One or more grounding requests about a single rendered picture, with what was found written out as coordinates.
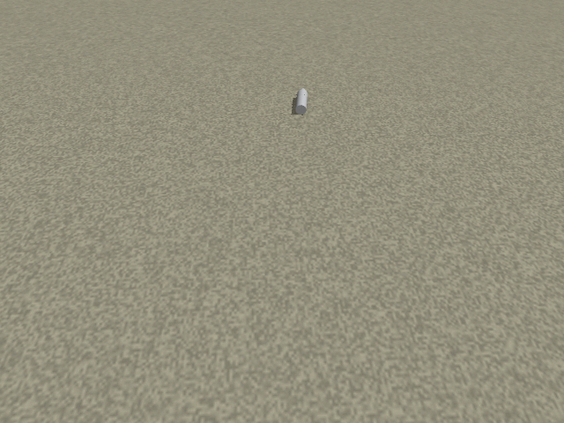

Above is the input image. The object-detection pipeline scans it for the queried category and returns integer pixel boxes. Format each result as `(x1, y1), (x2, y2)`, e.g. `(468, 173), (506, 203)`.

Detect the bottle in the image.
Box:
(295, 88), (308, 115)

